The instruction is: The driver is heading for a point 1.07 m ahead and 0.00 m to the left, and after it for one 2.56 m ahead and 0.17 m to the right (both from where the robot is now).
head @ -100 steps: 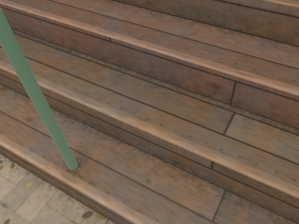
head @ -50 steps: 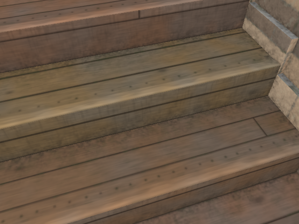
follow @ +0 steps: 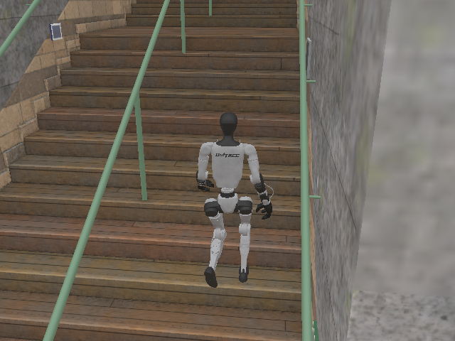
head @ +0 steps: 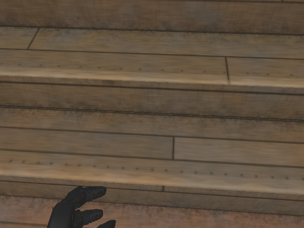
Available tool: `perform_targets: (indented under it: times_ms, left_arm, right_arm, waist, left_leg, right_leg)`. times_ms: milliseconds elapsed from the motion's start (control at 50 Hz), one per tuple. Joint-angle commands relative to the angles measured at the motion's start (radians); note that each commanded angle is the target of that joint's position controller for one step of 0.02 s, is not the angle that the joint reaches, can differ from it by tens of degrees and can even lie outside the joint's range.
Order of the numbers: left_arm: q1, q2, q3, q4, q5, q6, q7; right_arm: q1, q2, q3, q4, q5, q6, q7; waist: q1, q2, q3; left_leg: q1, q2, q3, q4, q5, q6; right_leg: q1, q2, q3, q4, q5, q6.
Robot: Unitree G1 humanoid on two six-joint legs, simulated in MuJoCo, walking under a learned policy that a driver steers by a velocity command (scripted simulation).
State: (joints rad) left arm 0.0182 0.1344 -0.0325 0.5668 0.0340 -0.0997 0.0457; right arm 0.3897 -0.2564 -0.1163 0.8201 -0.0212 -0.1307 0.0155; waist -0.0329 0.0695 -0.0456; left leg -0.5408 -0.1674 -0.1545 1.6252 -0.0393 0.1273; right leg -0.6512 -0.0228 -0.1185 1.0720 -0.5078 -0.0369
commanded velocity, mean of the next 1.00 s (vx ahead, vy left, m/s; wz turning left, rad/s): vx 1.00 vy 0.00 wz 0.31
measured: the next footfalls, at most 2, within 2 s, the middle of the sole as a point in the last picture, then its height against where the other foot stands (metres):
left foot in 0.26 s outside the picture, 0.17 m higher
right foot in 0.64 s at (168, 143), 0.16 m higher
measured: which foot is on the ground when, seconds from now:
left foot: up 0.00-0.24, down 0.26-0.60, up 0.62-0.96, down 0.98-1.00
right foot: down 0.00-0.26, up 0.28-0.62, down 0.64-0.98, up 1.00-1.00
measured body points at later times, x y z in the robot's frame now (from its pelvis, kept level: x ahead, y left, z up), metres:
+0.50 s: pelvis +0.42 +0.02 +0.24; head +0.42 +0.01 +0.69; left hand +0.64 +0.25 +0.23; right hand +0.44 -0.24 +0.09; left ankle +0.32 +0.08 -0.50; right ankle +0.49 -0.09 -0.16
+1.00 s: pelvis +0.83 +0.06 +0.45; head +0.87 +0.05 +0.90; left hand +0.65 +0.26 +0.34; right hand +1.14 +0.00 +0.42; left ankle +0.91 +0.15 -0.17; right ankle +0.64 -0.05 -0.25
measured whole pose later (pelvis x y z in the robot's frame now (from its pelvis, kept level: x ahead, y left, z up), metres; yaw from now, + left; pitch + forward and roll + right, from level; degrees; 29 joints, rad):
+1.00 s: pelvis +0.83 +0.06 +0.45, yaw +15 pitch +6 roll +3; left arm 0.61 0.17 0.04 1.04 -0.06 -0.16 0.01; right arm -0.08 -0.06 0.09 0.50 -0.01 -0.04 -0.01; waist 0.02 -0.03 -0.03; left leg -0.87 -0.10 0.14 1.17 -0.41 0.13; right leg 0.00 0.01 -0.05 0.46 0.07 -0.12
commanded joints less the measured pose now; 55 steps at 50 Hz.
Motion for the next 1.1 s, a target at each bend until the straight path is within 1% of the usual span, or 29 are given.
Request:
perform_targets:
  times_ms: [20, 80, 140, 180, 200, 240, 260, 280, 300, 320, 380, 440, 500, 540, 580, 620, 640, 660, 680, 740, 820, 880, 920, 960, 980, 1000, 1020, 1040, 1100]
  left_arm:
    - [0.315, 0.038, 0.064, 0.233, 0.011, -0.042, -0.035]
    - [0.257, -0.018, 0.037, 0.362, 0.018, -0.077, -0.042]
    - [0.304, 0.030, 0.037, 0.461, -0.002, -0.092, -0.066]
    - [0.320, 0.165, 0.056, 0.448, -0.073, -0.074, -0.035]
    - [0.328, 0.254, 0.072, 0.379, -0.131, -0.092, -0.011]
    - [0.204, 0.535, 0.154, 0.282, -0.143, -0.130, -0.014]
    - [0.175, 0.500, 0.163, 0.237, -0.147, -0.117, -0.029]
    - [0.236, 0.357, 0.155, 0.243, -0.071, -0.092, -0.046]
    - [0.323, 0.217, 0.129, 0.108, -0.004, -0.085, -0.078]
    - [0.248, 0.170, 0.102, 0.026, 0.019, -0.088, -0.084]
    - [0.068, -0.073, 0.001, -0.101, 0.048, -0.061, -0.060]
    - [0.028, -0.057, -0.011, -0.130, -0.009, 0.003, -0.029]
    - [-0.192, -0.059, -0.051, -0.273, -0.008, 0.032, -0.003]
    - [0.036, 0.029, -0.026, -0.156, -0.015, 0.036, -0.017]
    - [0.249, 0.114, 0.021, -0.074, -0.026, 0.037, 0.009]
    - [0.454, 0.228, 0.068, -0.023, -0.035, 0.020, 0.007]
    - [0.463, 0.275, 0.095, 0.064, -0.037, 0.015, -0.011]
    - [0.398, 0.287, 0.104, 0.118, -0.002, 0.020, -0.026]
    - [0.355, 0.232, 0.105, 0.126, 0.010, 0.031, -0.033]
    - [0.368, 0.015, 0.059, 0.292, 0.011, -0.007, -0.048]
    - [0.385, 0.041, 0.045, 0.388, 0.000, -0.063, -0.058]
    - [0.561, 0.112, 0.052, 0.481, -0.075, -0.062, -0.035]
    - [0.509, 0.218, 0.066, 0.387, -0.135, -0.061, -0.004]
    - [0.410, 0.469, 0.148, 0.329, -0.115, -0.121, -0.010]
    - [0.306, 0.441, 0.166, 0.271, -0.114, -0.129, -0.027]
    - [0.254, 0.299, 0.159, 0.236, -0.065, -0.122, -0.049]
    - [0.341, 0.195, 0.141, 0.163, -0.058, -0.114, -0.079]
    - [0.277, 0.105, 0.120, 0.069, -0.019, -0.099, -0.072]
    - [0.112, -0.126, 0.021, -0.053, 0.021, -0.039, -0.059]
  right_arm:
    - [-0.345, 0.165, 0.084, -0.298, -0.063, 0.025, 0.000]
    - [-0.437, 0.183, 0.120, -0.378, 0.014, 0.080, -0.013]
    - [-0.525, 0.192, 0.144, -0.451, 0.009, 0.125, -0.054]
    - [-0.402, 0.124, 0.156, -0.418, 0.005, 0.136, -0.030]
    - [-0.266, 0.023, 0.120, -0.319, -0.001, 0.138, -0.012]
    - [0.068, -0.050, 0.078, -0.249, 0.025, 0.150, -0.031]
    - [0.112, -0.107, 0.057, -0.215, 0.011, 0.126, -0.013]
    - [-0.077, -0.154, 0.028, -0.212, 0.002, 0.110, 0.000]
    - [-0.143, -0.227, 0.008, -0.173, 0.000, 0.117, -0.008]
    - [-0.112, -0.222, 0.000, -0.187, -0.029, 0.130, -0.028]
    - [-0.045, -0.030, 0.052, 0.043, -0.032, 0.068, -0.014]
    - [-0.056, 0.040, 0.089, 0.095, -0.036, 0.047, 0.003]
    - [-0.034, -0.018, 0.095, 0.142, 0.001, 0.022, -0.003]
    - [-0.177, -0.050, 0.092, 0.060, 0.056, 0.010, -0.023]
    - [-0.128, -0.273, 0.017, 0.024, 0.117, -0.060, -0.022]
    - [-0.243, -0.321, -0.029, -0.039, 0.083, -0.062, -0.020]
    - [-0.358, -0.159, -0.007, -0.107, 0.003, -0.072, -0.011]
    - [-0.097, 0.078, 0.037, -0.160, -0.020, -0.072, -0.004]
    - [-0.118, 0.076, 0.050, -0.221, -0.009, -0.055, 0.000]
    - [-0.319, 0.218, 0.133, -0.305, -0.067, -0.002, 0.003]
    - [-0.525, 0.193, 0.159, -0.408, -0.003, 0.068, -0.036]
    - [-0.608, 0.161, 0.182, -0.470, 0.008, 0.070, -0.045]
    - [-0.406, 0.080, 0.164, -0.356, 0.035, 0.082, -0.027]
    - [-0.094, -0.014, 0.104, -0.324, 0.051, 0.118, -0.053]
    - [-0.023, -0.081, 0.074, -0.287, 0.008, 0.112, -0.045]
    - [-0.046, -0.168, 0.036, -0.239, -0.021, 0.095, -0.022]
    - [-0.053, -0.203, 0.016, -0.178, -0.050, 0.095, -0.028]
    - [-0.094, -0.137, 0.013, -0.162, -0.037, 0.082, -0.016]
    - [-0.004, 0.115, 0.072, 0.094, -0.045, 0.022, -0.012]
  waist:
    - [0.071, -0.059, -0.022]
    - [-0.058, -0.037, 0.232]
    - [-0.135, -0.127, 0.254]
    - [-0.207, -0.073, 0.086]
    - [-0.202, -0.036, -0.111]
    - [-0.372, -0.236, -0.347]
    - [-0.378, -0.181, -0.397]
    - [-0.243, -0.063, -0.272]
    - [-0.058, 0.261, -0.344]
    - [-0.079, 0.035, -0.447]
    - [0.028, -0.107, -0.020]
    - [0.095, -0.078, 0.122]
    - [0.120, -0.061, 0.221]
    - [0.214, -0.065, -0.005]
    - [0.284, 0.020, -0.252]
    - [0.432, -0.048, -0.386]
    - [0.381, -0.170, -0.236]
    - [0.130, -0.432, -0.276]
    - [0.096, -0.243, -0.311]
    - [0.018, -0.024, 0.084]
    - [-0.022, -0.109, 0.217]
    - [-0.010, -0.082, 0.183]
    - [-0.089, -0.006, -0.206]
    - [-0.290, -0.236, -0.408]
    - [-0.326, -0.194, -0.435]
    - [-0.258, -0.055, -0.383]
    - [-0.161, 0.246, -0.466]
    - [-0.100, -0.001, -0.386]
    - [0.012, -0.155, 0.001]
  left_leg:
    - [-0.737, 0.122, 0.018, 0.719, -0.211, 0.057]
    - [-0.794, 0.129, 0.048, 0.597, -0.423, 0.045]
    - [-0.657, 0.113, 0.127, 0.303, -0.457, 0.070]
    - [-0.100, 0.108, 0.321, -0.136, -0.285, 0.050]
    - [0.273, -0.006, 0.422, -0.144, -0.206, 0.009]
    - [0.457, 0.009, 0.317, -0.378, -0.247, -0.006]
    - [0.500, -0.048, 0.260, -0.692, -0.263, 0.001]
    - [0.449, -0.023, 0.020, -0.953, -0.218, 0.066]
    - [0.660, 0.249, -0.512, -1.047, 0.414, 0.214]
    - [0.725, 0.330, -0.650, -1.167, 0.075, 0.264]
    - [0.405, 0.266, -0.382, -1.220, -0.228, 0.147]
    - [0.187, 0.271, -0.133, -1.353, -0.093, 0.076]
    - [-0.040, 0.274, -0.034, -1.635, -0.073, 0.049]
    - [-0.198, 0.210, 0.163, -1.649, 0.713, 0.090]
    - [0.083, 0.323, 0.109, -1.375, 1.559, 0.100]
    - [0.330, 0.296, 0.065, -0.701, 1.572, 0.017]
    - [0.184, 0.093, 0.029, -0.247, 0.425, -0.030]
    - [-0.259, -0.094, -0.207, 0.222, -0.158, -0.059]
    - [-0.493, -0.091, -0.165, 0.525, -0.193, -0.040]
    - [-0.812, 0.006, -0.056, 0.730, -0.284, 0.040]
    - [-0.698, 0.009, 0.160, 0.507, -0.467, 0.006]
    - [-0.617, 0.117, 0.327, 0.124, -0.542, 0.031]
    - [0.319, 0.001, 0.454, -0.259, -0.269, -0.010]
    - [0.459, 0.026, 0.304, -0.464, -0.317, -0.014]
    - [0.478, 0.029, 0.205, -0.677, -0.325, 0.022]
    - [0.508, 0.192, -0.096, -0.933, -0.249, 0.123]
    - [0.659, 0.445, -0.693, -1.192, 0.002, 0.248]
    - [0.657, 0.467, -0.664, -1.234, -0.176, 0.216]
    - [0.453, 0.385, -0.211, -1.223, -0.278, 0.098]
  right_leg:
    - [0.604, -0.304, 0.525, -0.632, 0.082, -0.169]
    - [0.341, -0.257, 0.087, -0.850, 0.466, -0.026]
    - [0.185, -0.137, -0.150, -0.966, 0.802, 0.022]
    - [0.049, -0.103, -0.232, -1.127, 1.084, -0.059]
    - [0.073, -0.138, -0.164, -1.048, 1.725, -0.117]
    - [0.408, -0.271, -0.084, -0.601, 2.382, -0.131]
    - [0.520, -0.253, -0.050, -0.284, 2.334, -0.138]
    - [0.409, -0.102, 0.006, 0.141, 1.161, -0.074]
    - [-0.041, 0.105, 0.105, 0.703, 0.319, 0.021]
    - [-0.224, 0.102, 0.233, 1.059, 0.268, -0.022]
    - [-0.559, 0.020, 0.256, 1.280, 0.179, -0.124]
    - [-0.607, 0.022, 0.133, 1.287, 0.006, -0.116]
    - [-0.480, -0.043, 0.085, 0.821, -0.068, -0.119]
    - [0.224, 0.010, -0.047, 0.478, 0.168, -0.096]
    - [0.524, 0.081, -0.055, 0.294, 0.179, -0.068]
    - [0.592, 0.084, 0.092, -0.198, 0.127, -0.104]
    - [0.565, 0.015, 0.287, -0.511, 0.326, -0.161]
    - [0.829, -0.198, 0.677, -0.448, 1.161, -0.190]
    - [0.880, -0.266, 0.896, -0.561, 0.852, -0.260]
    - [0.577, -0.153, 0.476, -0.595, 0.331, -0.172]
    - [0.208, -0.110, 0.167, -0.909, 0.827, -0.049]
    - [0.331, -0.093, 0.066, -1.088, 0.977, -0.059]
    - [0.133, -0.068, 0.052, -0.999, 1.783, -0.121]
    - [0.462, -0.225, 0.140, -0.600, 2.360, -0.134]
    - [0.535, -0.200, 0.186, -0.294, 2.307, -0.115]
    - [0.422, -0.003, 0.180, 0.177, 1.124, -0.080]
    - [0.015, 0.220, 0.286, 0.812, 0.443, -0.049]
    - [-0.195, 0.139, 0.302, 1.075, 0.406, -0.080]
    - [-0.581, 0.050, 0.282, 1.317, 0.237, -0.185]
